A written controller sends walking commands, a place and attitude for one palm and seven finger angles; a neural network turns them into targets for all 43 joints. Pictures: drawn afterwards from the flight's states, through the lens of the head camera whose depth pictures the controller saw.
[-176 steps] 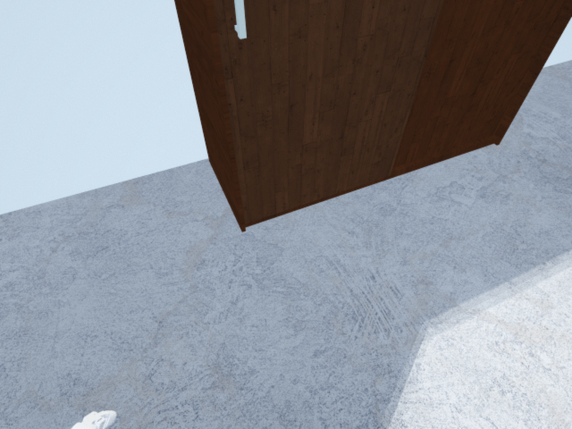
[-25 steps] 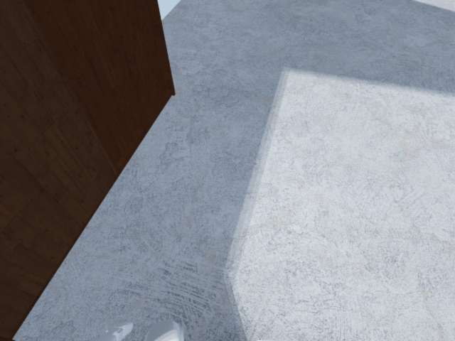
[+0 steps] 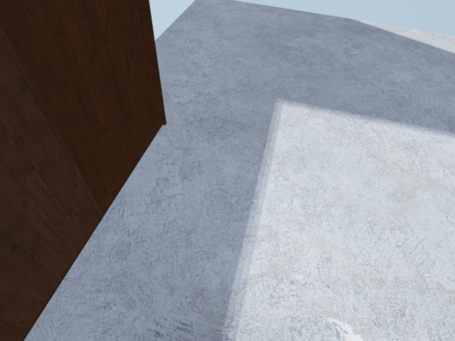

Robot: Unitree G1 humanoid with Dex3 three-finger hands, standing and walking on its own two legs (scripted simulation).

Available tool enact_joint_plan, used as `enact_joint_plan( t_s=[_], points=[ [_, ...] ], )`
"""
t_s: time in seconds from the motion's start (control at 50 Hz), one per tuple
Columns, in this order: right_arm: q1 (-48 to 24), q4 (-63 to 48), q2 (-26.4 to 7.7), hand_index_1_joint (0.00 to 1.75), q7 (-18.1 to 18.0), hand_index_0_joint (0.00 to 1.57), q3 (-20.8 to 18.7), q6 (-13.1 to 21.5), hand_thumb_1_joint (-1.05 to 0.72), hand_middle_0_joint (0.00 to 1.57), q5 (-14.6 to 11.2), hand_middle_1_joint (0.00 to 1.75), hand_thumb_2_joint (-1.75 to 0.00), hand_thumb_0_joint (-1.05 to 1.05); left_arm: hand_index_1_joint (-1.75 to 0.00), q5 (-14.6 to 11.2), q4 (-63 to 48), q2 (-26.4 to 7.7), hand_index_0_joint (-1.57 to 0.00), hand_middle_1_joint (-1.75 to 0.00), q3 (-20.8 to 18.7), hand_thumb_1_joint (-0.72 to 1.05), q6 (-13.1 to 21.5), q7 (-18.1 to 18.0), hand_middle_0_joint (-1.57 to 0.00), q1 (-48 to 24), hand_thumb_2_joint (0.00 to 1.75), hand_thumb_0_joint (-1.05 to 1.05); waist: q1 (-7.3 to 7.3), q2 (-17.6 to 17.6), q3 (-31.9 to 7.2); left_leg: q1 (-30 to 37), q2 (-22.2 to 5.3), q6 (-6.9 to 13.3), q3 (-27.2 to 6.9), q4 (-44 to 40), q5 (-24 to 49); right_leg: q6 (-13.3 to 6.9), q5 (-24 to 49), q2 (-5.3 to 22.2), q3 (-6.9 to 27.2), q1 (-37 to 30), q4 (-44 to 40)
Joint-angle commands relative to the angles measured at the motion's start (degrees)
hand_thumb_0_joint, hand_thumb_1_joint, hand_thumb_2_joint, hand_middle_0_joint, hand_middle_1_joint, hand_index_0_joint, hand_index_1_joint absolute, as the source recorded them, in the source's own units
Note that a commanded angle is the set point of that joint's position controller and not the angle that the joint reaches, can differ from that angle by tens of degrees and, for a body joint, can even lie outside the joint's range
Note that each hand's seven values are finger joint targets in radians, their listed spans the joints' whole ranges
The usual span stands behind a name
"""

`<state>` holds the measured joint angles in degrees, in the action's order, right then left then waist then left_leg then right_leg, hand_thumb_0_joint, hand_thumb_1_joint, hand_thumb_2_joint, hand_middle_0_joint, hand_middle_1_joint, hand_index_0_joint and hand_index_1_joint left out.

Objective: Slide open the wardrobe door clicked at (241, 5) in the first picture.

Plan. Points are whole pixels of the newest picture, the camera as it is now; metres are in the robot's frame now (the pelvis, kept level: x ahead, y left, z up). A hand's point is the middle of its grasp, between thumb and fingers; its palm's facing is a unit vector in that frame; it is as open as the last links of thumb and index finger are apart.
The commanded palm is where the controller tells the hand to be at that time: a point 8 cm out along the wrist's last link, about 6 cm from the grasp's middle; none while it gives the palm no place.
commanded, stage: turn to face it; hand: left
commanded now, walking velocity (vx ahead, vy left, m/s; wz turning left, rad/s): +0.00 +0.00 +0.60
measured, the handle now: out of the picture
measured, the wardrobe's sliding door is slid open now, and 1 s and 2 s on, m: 0.00 0.00 0.00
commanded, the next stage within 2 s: none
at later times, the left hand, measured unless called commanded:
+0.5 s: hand out of the picture +0.14 +0.18 -0.13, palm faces +0.27 -0.93 -0.26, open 7.4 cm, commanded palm none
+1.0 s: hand out of the picture -0.03 +0.24 -0.16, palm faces +0.59 -0.76 -0.27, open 7.4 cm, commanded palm none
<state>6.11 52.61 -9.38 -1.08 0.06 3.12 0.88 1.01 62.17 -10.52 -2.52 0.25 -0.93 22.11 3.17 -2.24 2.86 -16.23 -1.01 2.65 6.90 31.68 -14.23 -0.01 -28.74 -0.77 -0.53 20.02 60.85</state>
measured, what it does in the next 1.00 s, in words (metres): steps on the spot, turning left: right foot, then left foot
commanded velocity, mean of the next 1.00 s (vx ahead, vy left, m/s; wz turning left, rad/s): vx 0.00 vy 0.00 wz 0.60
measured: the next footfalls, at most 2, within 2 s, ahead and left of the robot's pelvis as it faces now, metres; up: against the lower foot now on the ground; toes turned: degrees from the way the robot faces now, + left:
right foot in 0.32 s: +0.11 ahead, -0.13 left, +0.00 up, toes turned +7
left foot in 0.74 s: +0.06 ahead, +0.12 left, +0.00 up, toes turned +35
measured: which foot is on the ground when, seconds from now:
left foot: down 0.00-0.32, up 0.34-0.72, down 0.74-1.00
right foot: up 0.00-0.30, down 0.32-0.74, up 0.76-1.00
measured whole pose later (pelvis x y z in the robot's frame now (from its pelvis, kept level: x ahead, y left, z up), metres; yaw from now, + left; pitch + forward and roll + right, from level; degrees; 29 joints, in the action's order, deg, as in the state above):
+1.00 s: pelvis +0.05 +0.02 +0.01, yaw +35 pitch +0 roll -1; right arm 8.2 49.9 -13.7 0.4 -2.7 -1.3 0.8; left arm 1.1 52.0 -16.4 -4.6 -3.7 -0.6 12.1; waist 0.9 -1.1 4.5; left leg -16.4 1.3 3.2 0.4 28.9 -12.9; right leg 5.8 -22.1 5.6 -0.8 28.1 60.5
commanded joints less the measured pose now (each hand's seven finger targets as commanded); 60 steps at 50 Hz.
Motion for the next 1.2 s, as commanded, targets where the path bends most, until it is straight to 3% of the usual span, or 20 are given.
enact_joint_plan(
  t_s=[0.0,0.18,0.26,0.28,0.3,0.32,0.38,0.42,0.62,0.66,0.68,0.7,0.72,0.74,0.8,0.86,1.06,1.14,1.16,1.18],
  points=[
    [5.4,1.5,-7.5,0.3,-0.5,0.2,-1.9,-0.5,-0.9,0.2,-0.1,0.3,-0.9,0.0,-0.3,0.2,-3.2,-1.4,-0.2,-0.3,-0.1,0.9,0.2,0.2,-0.2,1.7,0.9,0.0,-0.95,10.5,-1.9,-0.6,-12.6,6.6,-13.5,-16.6,21.4,2.2,5.2,4.8,-1.0,1.5,-4.2],
    [11.7,3.1,-10.7,0.3,-0.3,0.2,-4.8,-2.7,-0.9,0.2,0.6,0.3,-0.9,0.0,-0.3,-0.4,-9.7,-2.6,-0.2,-0.3,-1.6,0.9,-0.8,-0.6,-0.2,-10.9,0.9,0.0,-3.93,10.6,-3.5,2.8,-12.1,7.8,-22.4,-12.3,24.2,3.3,5.7,2.5,-1.6,1.4,-17.1],
    [10.6,2.0,-10.7,0.3,0.1,0.2,-5.6,-3.3,-0.9,0.2,0.0,0.3,-0.9,0.0,-0.3,-0.7,-10.3,-5.0,-0.2,-0.3,-2.1,0.9,0.2,-0.9,-0.2,-8.0,0.9,0.0,-1.3,7.5,-6.0,-2.7,-7.8,3.2,-22.2,-4.6,21.4,2.8,18.8,2.9,-0.9,-12.9,-37.5],
    [11.7,1.4,-8.3,0.3,0.5,0.2,-5.4,-3.1,-0.9,0.2,-0.5,0.3,-0.9,0.0,-0.3,-0.3,-10.2,-8.5,-0.2,-0.3,-2.8,0.9,0.7,-1.4,-0.2,-6.4,0.9,0.0,-0.96,-0.6,-8.1,-11.0,-3.7,-0.4,-17.2,2.2,10.5,0.6,25.5,12.0,6.7,-23.0,-41.1],
    [11.8,-0.4,-5.4,0.3,0.7,0.2,-5.0,-3.1,-0.9,0.2,-0.4,0.3,-0.9,0.0,-0.3,0.2,-10.0,-13.2,-0.2,-0.3,-3.6,0.9,0.9,-1.7,-0.2,-4.6,0.9,0.0,-0.4,-13.1,-8.9,-18.9,3.7,-4.5,-6.5,13.6,-15.0,-5.7,37.5,26.6,16.2,-26.6,-41.9],
    [11.3,-0.3,-7.3,0.3,0.3,0.2,-5.7,-4.1,-0.9,0.2,0.3,0.3,-0.9,0.0,-0.3,-0.1,-10.9,-13.5,-0.2,-0.3,-3.6,0.9,0.7,-1.6,-0.2,-4.7,0.9,0.0,-0.3,-10.3,-8.6,-18.0,1.5,-4.9,-8.3,25.6,-20.4,-9.6,40.6,29.6,15.9,-20.6,-41.8],
    [11.0,0.8,-6.5,0.3,1.3,0.2,-5.8,-5.5,-0.9,0.2,0.4,0.3,-0.9,0.0,-0.3,-0.1,-13.0,-8.8,-0.2,-0.3,-2.3,0.9,0.5,-1.8,-0.2,-12.9,0.9,0.0,-4.13,-5.1,-2.0,-18.4,-2.2,-6.2,-7.2,37.5,-11.9,-7.8,40.7,22.0,3.4,-12.5,-40.4],
    [10.8,0.4,-6.1,0.3,1.8,0.2,-5.6,-6.0,-0.9,0.2,0.4,0.3,-0.9,0.0,-0.3,0.1,-13.3,-8.5,-0.2,-0.3,-2.0,0.9,0.7,-1.6,-0.2,-12.3,0.9,0.0,-4.19,-7.5,-2.0,-17.9,-2.3,-6.9,-5.6,36.8,-9.6,-6.6,41.9,20.3,-1.0,-12.5,-40.2],
    [0.1,-5.1,-7.4,0.3,2.8,0.2,-4.7,-5.7,-0.9,0.2,0.0,0.3,-0.9,0.0,-0.3,0.8,-13.3,-13.6,-0.2,-0.3,-3.3,0.9,-0.6,-0.9,-0.2,-8.6,0.9,0.0,-1.31,-11.1,-1.8,-8.5,-1.8,-5.8,1.0,13.9,-9.1,-5.7,39.9,22.0,-7.0,-12.6,-36.2],
    [1.9,-5.6,-8.7,0.3,2.8,0.2,-4.9,-5.2,-0.9,0.2,0.1,0.3,-0.9,0.0,-0.3,0.7,-13.3,-14.1,-0.2,-0.3,-3.6,0.9,-0.8,-0.7,-0.2,-8.9,0.9,0.0,-2.58,-9.2,-4.0,-2.7,-1.2,-5.0,2.0,5.3,-4.9,-3.8,39.2,21.8,-9.0,-12.3,-31.3],
    [5.4,-5.0,-10.7,0.3,2.7,0.2,-5.4,-4.8,-0.9,0.2,0.3,0.3,-0.9,0.0,-0.3,0.2,-13.5,-14.2,-0.2,-0.3,-3.7,0.9,-1.0,-0.5,-0.2,-9.1,0.9,0.0,-4.84,-5.6,-6.4,4.6,-1.1,-4.3,1.5,-2.7,1.6,-1.7,38.0,20.8,-10.8,-9.9,-23.9],
    [10.1,-4.5,-16.3,0.3,2.5,0.2,-6.8,-4.1,-0.9,0.2,0.6,0.3,-0.9,0.0,-0.3,-0.2,-14.7,-12.4,-0.2,-0.3,-3.5,0.9,-1.1,-0.1,-0.2,-8.4,0.9,0.0,-7.44,7.0,-11.0,16.8,-8.9,-0.3,-9.8,-7.4,15.3,2.0,26.7,16.5,-12.4,0.4,-10.5],
    [13.2,-4.2,-22.7,0.3,2.1,0.2,-8.1,-3.9,-0.9,0.2,0.3,0.3,-0.9,0.0,-0.3,-0.5,-17.6,-8.6,-0.2,-0.3,-2.3,0.9,-1.1,0.4,-0.2,-10.1,0.9,0.0,-9.0,23.1,-12.0,22.2,-24.1,8.6,-28.7,-9.1,41.4,6.0,-9.9,8.7,-10.1,14.9,3.0],
    [15.2,-2.5,-21.8,0.3,1.6,0.2,-7.7,-4.0,-0.9,0.2,-0.3,0.3,-0.9,0.0,-0.3,0.1,-18.0,-10.0,-0.2,-0.3,-2.2,0.9,-2.0,-0.4,-0.2,-13.2,0.9,0.0,-9.75,16.3,-13.1,19.7,-24.6,10.6,-27.3,-8.5,38.3,5.0,-10.3,8.9,-2.5,15.2,7.1],
    [4.9,-5.4,-17.1,0.3,0.7,0.2,-6.3,-3.7,-0.9,0.2,0.3,0.3,-0.9,0.0,-0.3,-0.1,-15.8,-9.9,-0.2,-0.3,-2.9,0.9,-1.9,0.1,-0.2,-13.4,0.9,0.0,-5.74,12.1,-5.7,9.2,-16.4,7.2,-20.8,-10.3,24.1,5.4,1.4,9.0,0.0,15.1,8.7],
    [1.8,-6.6,-16.0,0.3,0.8,0.2,-5.8,-3.4,-0.9,0.2,0.1,0.3,-0.9,0.0,-0.3,0.1,-14.1,-10.0,-0.2,-0.3,-3.1,0.9,-2.3,0.6,-0.2,-9.3,0.9,0.0,-3.67,9.9,-5.9,6.5,-12.1,5.5,-16.8,-11.9,20.2,5.8,6.8,7.7,-0.6,11.0,4.7],
    [5.7,-4.8,-16.1,0.3,1.0,0.2,-7.0,-4.2,-0.9,0.2,0.4,0.3,-0.9,0.0,-0.3,-0.4,-16.9,-8.8,-0.2,-0.3,-2.4,0.9,-1.9,-0.2,-0.2,-14.0,0.9,0.0,-5.5,10.0,-5.6,7.3,-11.5,7.6,-26.7,-10.7,18.8,5.6,4.0,4.0,0.5,6.9,-11.7],
    [2.9,-5.6,-15.7,0.3,1.1,0.2,-7.3,-4.8,-0.9,0.2,0.3,0.3,-0.9,0.0,-0.3,-0.9,-16.6,-8.5,-0.2,-0.3,-2.4,0.9,-1.3,-0.6,-0.2,-9.3,0.9,0.0,-2.93,10.6,-6.2,-0.2,-8.7,5.8,-28.4,-7.1,18.9,4.4,9.2,1.6,-0.3,-5.5,-25.5],
    [2.1,-5.9,-14.9,0.3,1.2,0.2,-7.2,-4.7,-0.9,0.2,0.0,0.3,-0.9,0.0,-0.3,-0.8,-16.2,-9.5,-0.2,-0.3,-2.6,0.9,-0.8,-0.8,-0.2,-7.2,0.9,0.0,-1.46,8.8,-6.6,-4.2,-7.0,4.0,-27.9,-4.1,17.0,4.2,14.7,2.4,0.1,-11.8,-34.0],
    [3.0,-6.2,-11.7,0.3,1.5,0.2,-7.0,-4.6,-0.9,0.2,-0.5,0.3,-0.9,0.0,-0.3,-0.2,-16.2,-12.8,-0.2,-0.3,-3.3,0.9,-0.1,-1.2,-0.2,-5.1,0.9,0.0,-0.49,-1.1,-8.1,-12.1,-2.2,0.1,-23.4,4.4,5.7,2.1,14.5,10.9,8.0,-20.2,-43.3]
  ],
)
